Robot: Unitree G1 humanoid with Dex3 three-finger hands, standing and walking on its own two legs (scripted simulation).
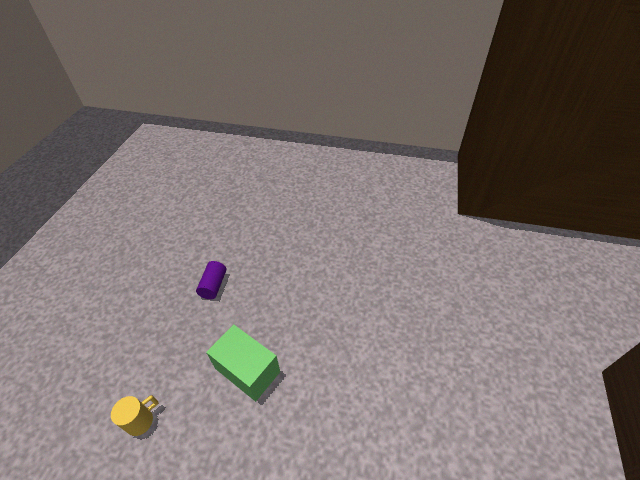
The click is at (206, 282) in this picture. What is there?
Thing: lying can
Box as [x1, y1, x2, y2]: [196, 261, 226, 298]
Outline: 219,262 208,262 196,289 196,292 200,296 205,298 215,297 226,269 224,265
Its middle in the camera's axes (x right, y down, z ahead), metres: -0.42 +0.15 +1.50
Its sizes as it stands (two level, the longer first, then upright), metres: 0.127 0.077 0.077
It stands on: the floor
